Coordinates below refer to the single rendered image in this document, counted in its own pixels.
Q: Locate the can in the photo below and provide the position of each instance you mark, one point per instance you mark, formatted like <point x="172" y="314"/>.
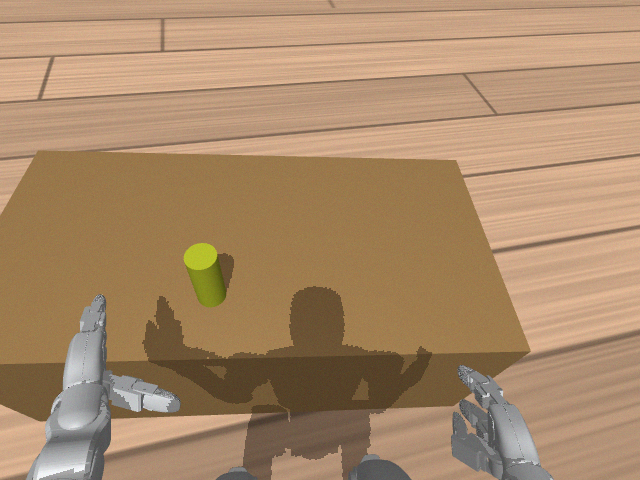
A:
<point x="204" y="269"/>

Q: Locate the left robot arm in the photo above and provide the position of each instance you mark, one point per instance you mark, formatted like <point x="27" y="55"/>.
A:
<point x="78" y="432"/>

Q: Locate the left robot hand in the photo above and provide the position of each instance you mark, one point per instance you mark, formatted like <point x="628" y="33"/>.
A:
<point x="86" y="363"/>

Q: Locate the right robot hand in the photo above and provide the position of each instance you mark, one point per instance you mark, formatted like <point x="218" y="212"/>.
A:
<point x="502" y="435"/>

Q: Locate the right robot arm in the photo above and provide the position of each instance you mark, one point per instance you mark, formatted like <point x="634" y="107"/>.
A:
<point x="525" y="472"/>

